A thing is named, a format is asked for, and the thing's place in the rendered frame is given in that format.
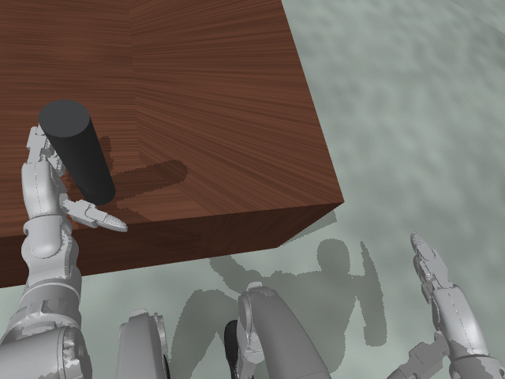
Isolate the right robot foot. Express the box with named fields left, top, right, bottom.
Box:
left=224, top=320, right=253, bottom=379

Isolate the left robot hand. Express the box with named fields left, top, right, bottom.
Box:
left=21, top=125, right=128, bottom=232

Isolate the right robot arm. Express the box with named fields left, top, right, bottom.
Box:
left=449, top=355, right=505, bottom=379

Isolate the right robot hand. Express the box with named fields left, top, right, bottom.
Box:
left=387, top=232, right=490, bottom=379

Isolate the left robot arm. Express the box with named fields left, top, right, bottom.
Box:
left=0, top=214, right=92, bottom=379

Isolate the can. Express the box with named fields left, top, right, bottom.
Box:
left=38, top=99, right=115, bottom=205

